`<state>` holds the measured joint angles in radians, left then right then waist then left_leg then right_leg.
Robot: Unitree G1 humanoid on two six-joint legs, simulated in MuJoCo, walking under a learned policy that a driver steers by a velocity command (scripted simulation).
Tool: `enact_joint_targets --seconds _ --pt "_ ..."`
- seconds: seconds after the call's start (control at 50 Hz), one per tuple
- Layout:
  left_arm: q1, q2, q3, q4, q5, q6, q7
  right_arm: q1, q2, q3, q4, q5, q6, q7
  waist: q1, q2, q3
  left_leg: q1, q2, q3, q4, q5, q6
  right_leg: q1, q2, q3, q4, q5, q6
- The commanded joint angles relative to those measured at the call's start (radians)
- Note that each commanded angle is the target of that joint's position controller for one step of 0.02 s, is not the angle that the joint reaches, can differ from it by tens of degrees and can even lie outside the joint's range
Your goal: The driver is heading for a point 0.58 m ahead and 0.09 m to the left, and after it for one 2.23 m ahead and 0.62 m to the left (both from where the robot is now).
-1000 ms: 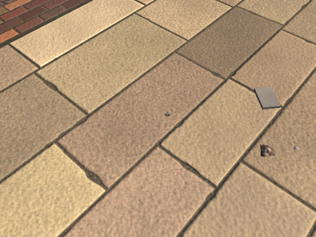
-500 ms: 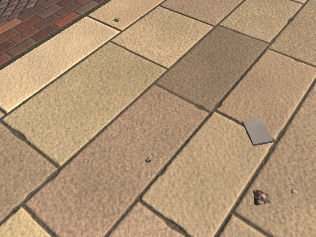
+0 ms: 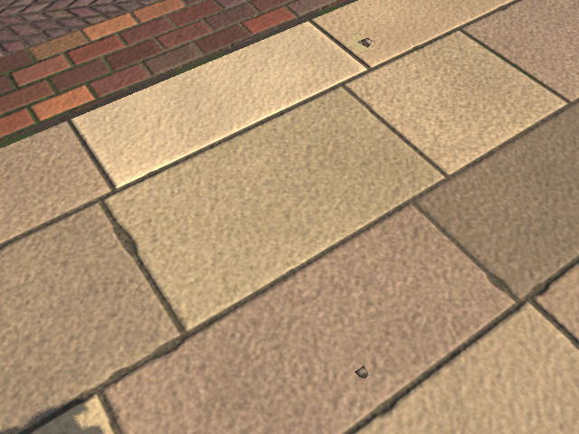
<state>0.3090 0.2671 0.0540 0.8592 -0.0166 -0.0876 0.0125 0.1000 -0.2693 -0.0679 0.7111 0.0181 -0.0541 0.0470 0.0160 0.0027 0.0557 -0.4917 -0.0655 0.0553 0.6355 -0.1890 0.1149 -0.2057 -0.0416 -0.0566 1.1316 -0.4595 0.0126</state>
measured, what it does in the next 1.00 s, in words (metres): walks ahead, turning left: right foot, then left foot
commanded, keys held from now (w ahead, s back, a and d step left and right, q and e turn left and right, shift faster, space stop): w+q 0.30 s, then q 0.38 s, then w+q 0.16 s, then w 0.08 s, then w+e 0.02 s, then e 0.06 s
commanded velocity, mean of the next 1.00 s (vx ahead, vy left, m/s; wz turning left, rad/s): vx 0.33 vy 0.00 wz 0.55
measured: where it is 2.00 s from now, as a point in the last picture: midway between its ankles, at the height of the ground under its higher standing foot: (242, 410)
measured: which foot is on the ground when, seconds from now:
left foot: down 0.00-0.40, up 0.42-0.84, down 0.86-1.00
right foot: up 0.00-0.38, down 0.40-0.86, up 0.88-1.00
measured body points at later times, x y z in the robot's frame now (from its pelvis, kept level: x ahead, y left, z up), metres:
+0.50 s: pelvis +0.27 -0.03 +0.01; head +0.30 -0.02 +0.46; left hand +0.40 +0.27 -0.06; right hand +0.43 -0.28 -0.10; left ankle +0.12 +0.06 -0.63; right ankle +0.38 -0.11 -0.72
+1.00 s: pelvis +0.35 +0.05 +0.03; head +0.35 +0.09 +0.47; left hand +0.31 +0.36 -0.09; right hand +0.59 -0.12 -0.06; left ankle +0.28 +0.11 -0.72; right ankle +0.43 -0.08 -0.64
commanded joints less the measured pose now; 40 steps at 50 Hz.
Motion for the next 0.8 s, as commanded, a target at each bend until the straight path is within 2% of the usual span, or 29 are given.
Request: enact_joint_targets --seconds 0.02,0.04,0.06,0.08,0.12,0.16,0.22,0.28,0.3,0.34,0.36,0.38,0.4,0.42,0.44,0.46,0.48,0.5,0.52,0.54,0.58,0.62,0.66,0.68,0.76,0.8 --pt "-0.103 0.123 0.015 -0.165 -0.020 -0.081 -0.012 0.212 -0.145 -0.045 -0.017 -0.002 -0.016 -0.012 -0.082 -0.008 -0.201 0.641 0.318 -0.570 -0.336 0.090 0.237 -0.594 -0.032 0.162 0.205 0.065 -0.036" --pt "-0.108 0.134 0.024 -0.155 0.010 -0.072 -0.002 0.146 -0.105 -0.034 -0.034 -0.001 -0.019 -0.014 -0.045 -0.023 -0.159 0.514 0.278 -0.480 -0.348 0.179 0.208 -0.526 -0.065 0.153 0.114 0.098 -0.029" --pt "-0.084 0.136 0.030 -0.155 0.020 -0.057 -0.003 0.114 -0.097 -0.029 -0.052 -0.010 -0.019 -0.018 -0.012 -0.002 -0.131 0.418 0.254 -0.441 -0.373 0.234 0.205 -0.461 -0.080 0.155 0.074 0.121 -0.020" --pt "-0.069 0.130 0.032 -0.159 0.026 -0.044 -0.003 0.106 -0.103 -0.031 -0.059 -0.010 -0.020 -0.021 0.005 0.003 -0.120 0.363 0.239 -0.428 -0.393 0.264 0.207 -0.429 -0.082 0.150 0.033 0.133 -0.005" --pt "-0.079 0.102 0.026 -0.172 0.034 -0.025 -0.001 0.122 -0.131 -0.038 -0.057 -0.007 -0.024 -0.031 0.013 0.007 -0.099 0.281 0.220 -0.370 -0.411 0.345 0.210 -0.411 -0.076 0.123 -0.060 0.173 0.027" --pt "-0.154 0.081 0.017 -0.200 0.037 -0.018 0.002 0.147 -0.157 -0.046 -0.052 -0.003 -0.021 -0.044 -0.007 0.023 -0.074 0.232 0.185 -0.318 -0.414 0.351 0.187 -0.414 -0.057 0.104 -0.202 0.284 0.051" --pt "-0.271 0.055 0.003 -0.226 0.031 -0.024 -0.006 0.191 -0.161 -0.047 -0.042 0.007 -0.009 -0.055 -0.058 0.063 -0.070 0.206 0.130 -0.279 -0.381 0.252 0.128 -0.342 -0.002 0.092 -0.449 0.488 0.053" --pt "-0.346 0.075 0.007 -0.252 0.013 -0.034 -0.020 0.242 -0.165 -0.047 -0.029 0.011 0.001 -0.058 -0.092 0.090 -0.073 0.248 0.155 -0.347 -0.340 0.160 0.110 -0.302 0.034 0.104 -0.563 0.529 0.047" --pt "-0.354 0.090 0.012 -0.259 0.011 -0.038 -0.025 0.252 -0.160 -0.046 -0.026 0.013 0.003 -0.059 -0.091 0.094 -0.075 0.282 0.168 -0.383 -0.313 0.134 0.105 -0.298 0.038 0.117 -0.594 0.508 0.038" --pt "-0.339 0.122 0.027 -0.263 0.019 -0.048 -0.029 0.249 -0.160 -0.048 -0.028 0.009 0.015 -0.066 -0.070 0.117 -0.075 0.344 0.176 -0.440 -0.221 0.213 0.077 -0.271 0.059 0.124 -0.649 0.438 0.011" --pt "-0.298 0.132 0.035 -0.255 0.023 -0.054 -0.029 0.232 -0.157 -0.048 -0.037 0.007 0.022 -0.070 -0.045 0.135 -0.091 0.363 0.165 -0.457 -0.163 0.271 0.055 -0.221 0.067 0.118 -0.676 0.426 -0.008" --pt "-0.228 0.142 0.043 -0.242 0.031 -0.060 -0.025 0.200 -0.141 -0.043 -0.054 0.008 0.025 -0.072 0.001 0.134 -0.127 0.350 0.120 -0.438 -0.071 0.328 0.018 -0.110 0.057 0.103 -0.734 0.506 -0.035" --pt "-0.123 0.190 0.056 -0.236 0.052 -0.064 -0.019 0.178 -0.093 -0.027 -0.085 -0.003 0.022 -0.072 0.048 0.080 -0.248 0.258 0.066 -0.387 0.138 0.247 -0.030 0.121 -0.076 0.195 -0.689 0.693 -0.097" --pt "-0.029 0.246 0.065 -0.234 0.067 -0.051 -0.012 0.323 -0.028 -0.009 -0.089 -0.019 0.018 -0.073 0.009 -0.176 -0.395 -0.014 -0.061 -0.270 0.454 -0.353 -0.102 0.461 -0.346 0.470 -0.615 1.037 -0.241" --pt "0.012 0.231 0.066 -0.209 0.036 -0.030 -0.020 0.411 -0.101 -0.011 -0.094 0.002 0.013 -0.067 -0.004 -0.348 -0.495 -0.184 -0.037 -0.250 0.670 -0.531 -0.129 0.553 -0.471 0.745 -0.660 0.865 -0.341" --pt "-0.037 0.151 0.047 -0.243 0.032 -0.016 -0.014 0.346 -0.176 -0.034 -0.079 0.014 0.026 -0.070 0.023 -0.198 -0.388 -0.240 0.018 -0.257 0.759 -0.442 -0.158 0.456 -0.409 0.640 -0.693 0.741 -0.304" --pt "-0.089 0.109 0.031 -0.253 0.033 0.000 -0.006 0.244 -0.195 -0.041 -0.102 0.010 0.043 -0.073 0.032 -0.116 -0.286 -0.254 0.045 -0.205 0.757 -0.368 -0.173 0.338 -0.354 0.482 -0.704 0.728 -0.262" --pt "-0.134 0.092 0.021 -0.253 0.035 0.011 -0.005 0.201 -0.187 -0.045 -0.111 0.002 0.060 -0.075 0.016 -0.073 -0.210 -0.230 0.074 -0.184 0.727 -0.333 -0.184 0.214 -0.300 0.379 -0.723 0.766 -0.246" --pt "-0.167 0.092 0.020 -0.244 0.038 0.017 -0.003 0.199 -0.166 -0.046 -0.119 0.003 0.075 -0.075 -0.016 -0.087 -0.164 -0.186 0.102 -0.173 0.673 -0.310 -0.184 0.112 -0.265 0.312 -0.748 0.748 -0.233" --pt "-0.183 0.105 0.024 -0.234 0.042 0.019 -0.004 0.218 -0.128 -0.038 -0.117 0.007 0.088 -0.074 -0.034 -0.114 -0.133 -0.122 0.106 -0.139 0.616 -0.289 -0.183 0.019 -0.228 0.242 -0.788 0.728 -0.222" --pt "-0.202 0.130 0.035 -0.220 0.045 0.019 -0.003 0.213 -0.083 -0.027 -0.128 0.007 0.097 -0.076 -0.039 -0.150 -0.123 -0.088 0.105 -0.099 0.516 -0.253 -0.189 -0.020 -0.223 0.170 -0.832 0.764 -0.242" --pt "-0.208 0.155 0.045 -0.207 0.038 0.024 0.003 0.181 -0.081 -0.024 -0.141 -0.003 0.100 -0.073 -0.034 -0.135 -0.161 -0.070 0.124 -0.097 0.424 -0.187 -0.187 0.012 -0.257 0.141 -0.838 0.787 -0.259" --pt "-0.227 0.167 0.050 -0.201 0.028 0.037 0.009 0.151 -0.084 -0.023 -0.150 -0.004 0.102 -0.064 -0.028 -0.126 -0.186 -0.018 0.134 -0.086 0.329 -0.112 -0.177 0.017 -0.268 0.098 -0.846 0.728 -0.255" --pt "-0.237 0.173 0.051 -0.199 0.024 0.044 0.009 0.136 -0.088 -0.024 -0.154 -0.004 0.105 -0.058 -0.026 -0.129 -0.184 0.012 0.134 -0.075 0.286 -0.088 -0.170 0.006 -0.267 0.075 -0.851 0.677 -0.249" --pt "-0.206 0.213 0.066 -0.170 -0.003 0.047 -0.005 0.072 -0.111 -0.033 -0.179 0.001 0.106 -0.033 -0.001 -0.150 -0.144 0.078 0.129 -0.030 0.139 -0.106 -0.115 -0.012 -0.283 0.069 -0.905 0.207 -0.211" --pt "-0.197 0.221 0.069 -0.156 -0.013 0.047 -0.012 0.074 -0.113 -0.037 -0.176 0.000 0.098 -0.024 -0.010 -0.132 -0.119 0.123 0.116 0.002 0.030 -0.125 -0.081 0.000 -0.289 0.062 -0.886 0.103 -0.189"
